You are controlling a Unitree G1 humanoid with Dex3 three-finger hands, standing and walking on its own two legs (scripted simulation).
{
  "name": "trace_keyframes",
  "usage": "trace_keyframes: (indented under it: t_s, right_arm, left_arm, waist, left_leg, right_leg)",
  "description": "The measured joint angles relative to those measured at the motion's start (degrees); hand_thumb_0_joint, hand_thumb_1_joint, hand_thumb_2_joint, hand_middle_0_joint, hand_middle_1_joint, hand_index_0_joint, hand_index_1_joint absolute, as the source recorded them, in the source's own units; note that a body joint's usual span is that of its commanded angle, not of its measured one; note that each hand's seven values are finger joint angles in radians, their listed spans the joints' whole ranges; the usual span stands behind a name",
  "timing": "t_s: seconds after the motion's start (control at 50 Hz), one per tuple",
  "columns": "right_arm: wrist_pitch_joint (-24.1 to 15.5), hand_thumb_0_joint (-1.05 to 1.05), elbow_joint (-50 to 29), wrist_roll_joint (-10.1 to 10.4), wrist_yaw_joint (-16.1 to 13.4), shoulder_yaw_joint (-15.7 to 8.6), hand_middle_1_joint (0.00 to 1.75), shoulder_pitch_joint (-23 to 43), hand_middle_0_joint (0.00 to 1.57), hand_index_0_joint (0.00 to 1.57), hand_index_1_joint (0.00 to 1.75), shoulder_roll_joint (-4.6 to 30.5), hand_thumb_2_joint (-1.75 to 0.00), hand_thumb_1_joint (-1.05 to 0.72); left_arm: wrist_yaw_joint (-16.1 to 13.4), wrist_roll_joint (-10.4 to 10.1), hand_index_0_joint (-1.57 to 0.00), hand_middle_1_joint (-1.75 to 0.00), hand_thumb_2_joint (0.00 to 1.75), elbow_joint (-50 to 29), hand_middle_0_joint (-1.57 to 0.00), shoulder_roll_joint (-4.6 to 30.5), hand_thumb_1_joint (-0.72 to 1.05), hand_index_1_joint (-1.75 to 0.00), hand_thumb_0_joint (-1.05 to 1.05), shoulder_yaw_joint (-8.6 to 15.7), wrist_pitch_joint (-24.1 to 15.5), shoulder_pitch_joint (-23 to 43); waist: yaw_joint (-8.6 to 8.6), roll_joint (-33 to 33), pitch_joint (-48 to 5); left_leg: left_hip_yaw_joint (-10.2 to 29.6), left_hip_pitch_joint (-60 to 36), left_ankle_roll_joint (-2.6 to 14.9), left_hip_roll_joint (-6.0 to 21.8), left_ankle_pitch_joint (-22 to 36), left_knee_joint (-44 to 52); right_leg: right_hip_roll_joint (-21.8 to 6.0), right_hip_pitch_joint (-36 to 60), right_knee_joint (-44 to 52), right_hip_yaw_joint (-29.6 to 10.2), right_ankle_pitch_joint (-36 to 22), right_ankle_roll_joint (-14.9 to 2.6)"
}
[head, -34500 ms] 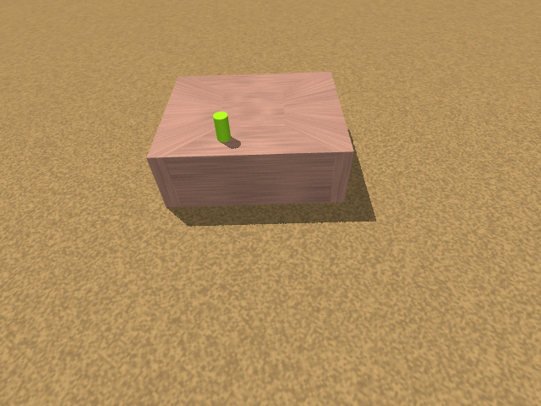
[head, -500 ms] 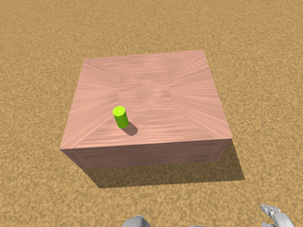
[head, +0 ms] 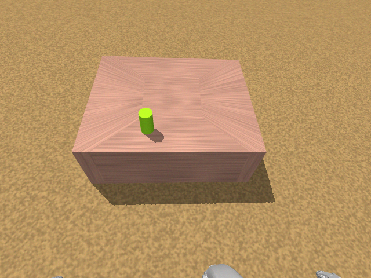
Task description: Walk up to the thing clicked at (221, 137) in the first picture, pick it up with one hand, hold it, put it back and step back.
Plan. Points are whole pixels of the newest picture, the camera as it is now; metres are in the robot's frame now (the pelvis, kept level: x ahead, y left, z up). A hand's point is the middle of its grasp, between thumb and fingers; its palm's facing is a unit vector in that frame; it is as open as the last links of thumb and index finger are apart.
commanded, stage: step back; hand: left
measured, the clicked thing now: (146, 121) +0.83 +0.19 -0.38
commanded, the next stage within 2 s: stand in 1.80 s
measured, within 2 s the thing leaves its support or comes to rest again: neither
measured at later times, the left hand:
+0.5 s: hand out of the picture -0.06 +0.23 -0.14, palm faces +0.00 -0.90 -0.44, open 7.4 cm
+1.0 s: hand out of the picture -0.25 +0.18 -0.15, palm faces +0.02 -0.92 -0.39, open 7.4 cm
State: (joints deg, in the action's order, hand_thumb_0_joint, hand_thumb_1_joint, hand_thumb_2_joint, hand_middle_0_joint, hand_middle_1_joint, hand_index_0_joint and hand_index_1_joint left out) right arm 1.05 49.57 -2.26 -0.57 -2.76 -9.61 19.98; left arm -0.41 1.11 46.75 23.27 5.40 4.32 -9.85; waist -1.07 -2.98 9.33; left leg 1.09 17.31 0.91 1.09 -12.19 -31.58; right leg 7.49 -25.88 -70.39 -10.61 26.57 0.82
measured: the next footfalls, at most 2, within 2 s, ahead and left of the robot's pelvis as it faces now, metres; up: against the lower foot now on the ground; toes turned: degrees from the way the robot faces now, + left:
right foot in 0.18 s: -0.08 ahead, -0.16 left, +0.00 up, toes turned -1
left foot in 0.54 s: -0.17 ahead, +0.07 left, +0.00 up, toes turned +2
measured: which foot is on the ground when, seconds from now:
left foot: down 0.00-0.24, up 0.26-0.52, down 0.54-0.88, up 0.90-1.00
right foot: up 0.00-0.16, down 0.18-0.58, up 0.60-0.84, down 0.86-1.00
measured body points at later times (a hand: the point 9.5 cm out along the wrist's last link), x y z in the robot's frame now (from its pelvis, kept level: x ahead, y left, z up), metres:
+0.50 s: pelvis -0.17 -0.05 -0.01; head -0.11 -0.06 +0.43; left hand -0.06 +0.27 -0.11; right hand -0.10 -0.37 -0.14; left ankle -0.20 +0.08 -0.70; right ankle -0.12 -0.16 -0.73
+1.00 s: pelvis -0.29 -0.08 -0.01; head -0.29 -0.09 +0.44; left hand -0.25 +0.23 -0.13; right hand -0.18 -0.40 -0.12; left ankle -0.25 +0.06 -0.71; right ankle -0.30 -0.21 -0.73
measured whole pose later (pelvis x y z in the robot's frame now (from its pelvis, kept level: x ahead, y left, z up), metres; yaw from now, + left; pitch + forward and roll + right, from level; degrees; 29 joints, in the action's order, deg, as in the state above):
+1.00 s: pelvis -0.29 -0.08 -0.01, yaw -1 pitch -4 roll +0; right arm 2.1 52.2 -1.4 0.6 -3.2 -9.6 22.9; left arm -0.1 2.6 55.8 19.7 2.9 -0.2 -15.2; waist -2.3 2.1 2.8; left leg 4.4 21.9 0.3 0.4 -25.1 -47.7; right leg 1.2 -11.8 -35.1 -2.9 20.1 -0.7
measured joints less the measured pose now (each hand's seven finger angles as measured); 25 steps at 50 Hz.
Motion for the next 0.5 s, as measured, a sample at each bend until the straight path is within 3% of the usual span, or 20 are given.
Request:
trace_keyframes:
  t_s: [0.1,0.18,0.22,0.24,0.28,0.32,0.36,0.42,0.5]
  right_arm:
    - [-0.3,0.00,-2.8,0.4,-0.4,-0.3,0.30,2.9,0.21,0.21,0.30,0.8,-0.90,-0.90]
    - [0.4,0.00,-4.4,0.2,-0.2,-0.3,0.30,4.9,0.21,0.21,0.30,2.3,-0.90,-0.90]
    - [1.2,0.00,-3.9,0.5,-0.3,-0.8,0.30,5.8,0.21,0.21,0.30,4.0,-0.90,-0.90]
    - [1.7,0.00,-3.4,0.7,-0.5,-1.0,0.30,5.3,0.21,0.21,0.30,4.4,-0.90,-0.90]
    - [2.5,0.00,-2.0,1.0,-1.0,-1.3,0.30,3.4,0.21,0.21,0.30,3.7,-0.90,-0.90]
    - [2.7,0.00,-0.7,1.4,-0.9,-1.1,0.30,1.7,0.21,0.21,0.30,3.5,-0.90,-0.90]
    - [2.2,0.00,-0.3,1.7,-1.0,-0.8,0.30,-0.2,0.21,0.21,0.30,3.9,-0.90,-0.90]
    - [1.5,0.00,0.2,1.8,-1.3,-0.5,0.30,-2.4,0.21,0.21,0.30,4.2,-0.90,-0.90]
    - [0.9,0.01,0.8,1.2,-1.5,0.1,0.30,-4.1,0.21,0.20,0.30,3.0,-0.90,-0.90]
  left_arm:
    - [0.3,0.4,-0.20,-0.30,0.90,1.1,-0.21,0.6,0.91,-0.30,0.01,0.0,0.1,-2.1]
    - [1.0,0.3,-0.20,-0.30,0.90,2.2,-0.21,0.3,0.91,-0.30,0.01,-0.4,-0.4,-2.9]
    - [1.2,0.6,-0.20,-0.30,0.90,3.5,-0.21,-1.7,0.91,-0.30,0.01,-0.5,-0.8,-2.2]
    - [1.5,1.0,-0.20,-0.30,0.90,3.5,-0.21,-2.5,0.91,-0.30,0.01,-0.8,-0.9,-2.4]
    - [2.0,1.5,-0.20,-0.30,0.90,2.9,-0.21,-2.7,0.91,-0.30,0.01,-1.2,-0.6,-3.8]
    - [1.7,1.6,-0.20,-0.30,0.90,2.6,-0.21,-2.9,0.91,-0.30,0.01,-1.4,-0.4,-4.7]
    - [1.3,1.6,-0.20,-0.30,0.90,2.4,-0.21,-3.4,0.90,-0.30,0.01,-1.4,-0.2,-4.6]
    - [0.7,1.7,-0.20,-0.30,0.90,0.8,-0.21,-3.2,0.90,-0.30,0.01,-1.1,-0.7,-3.2]
    - [-0.3,1.8,-0.20,-0.30,0.90,-2.4,-0.21,-2.0,0.90,-0.30,0.01,-0.7,-1.0,0.7]
  waist:
    - [-0.84,0.1,1.4]
    - [-1.33,1.2,1.6]
    - [-0.25,5.9,2.7]
    - [0.40,7.3,2.2]
    - [-0.85,5.7,-0.2]
    - [-1.99,3.7,-1.8]
    - [-1.36,3.7,-2.8]
    - [-0.43,4.3,-2.9]
    - [1.00,4.0,-0.7]
  left_leg:
    - [-2.0,3.5,-0.21,1.6,2.3,-1.2]
    - [-3.3,7.5,-1.62,3.2,3.2,-4.8]
    - [-0.5,8.9,-1.46,5.4,3.5,-6.9]
    - [1.9,9.9,-1.07,4.6,-0.5,-8.4]
    - [3.9,12.4,-1.38,-0.2,-11.5,-16.7]
    - [4.8,13.4,-1.51,-4.4,-14.1,-26.0]
    - [6.1,13.3,-1.51,-6.8,-13.2,-32.0]
    - [6.1,10.2,-1.98,-7.1,-13.6,-32.7]
    - [2.6,2.5,-2.31,-4.0,-15.5,-18.7]
  right_leg:
    - [-3.5,6.1,10.8,1.7,1.7,1.73]
    - [-7.0,12.5,28.4,5.6,-0.9,0.38]
    - [-4.7,14.0,31.3,8.4,-2.8,-0.35]
    - [-4.3,13.8,31.2,9.6,-3.4,-0.71]
    - [-6.2,11.8,30.0,8.7,-3.8,-1.57]
    - [-8.2,10.8,31.5,7.2,-5.6,-1.90]
    - [-9.2,10.1,34.0,7.7,-7.9,-1.64]
    - [-9.2,8.0,35.4,9.1,-10.3,-1.56]
    - [-9.4,4.9,33.6,12.5,-11.4,-1.75]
